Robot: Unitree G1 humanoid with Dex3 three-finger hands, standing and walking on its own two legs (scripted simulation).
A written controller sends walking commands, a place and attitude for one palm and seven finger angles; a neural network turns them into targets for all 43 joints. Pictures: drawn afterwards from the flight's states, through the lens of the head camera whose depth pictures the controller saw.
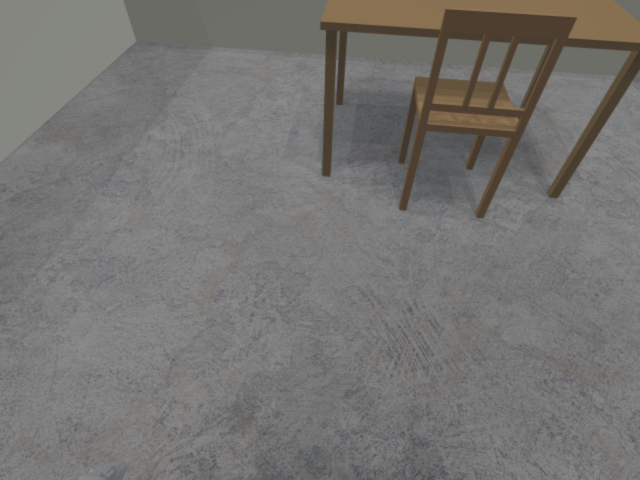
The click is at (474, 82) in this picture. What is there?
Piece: chair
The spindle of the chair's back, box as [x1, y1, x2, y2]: [462, 34, 491, 106]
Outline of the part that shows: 491,35 484,34 462,103 463,105 468,105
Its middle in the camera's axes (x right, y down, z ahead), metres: +0.53 -0.57 +1.31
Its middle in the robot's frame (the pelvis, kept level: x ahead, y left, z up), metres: +1.37 -0.47 -0.11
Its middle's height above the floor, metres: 0.66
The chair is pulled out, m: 0.00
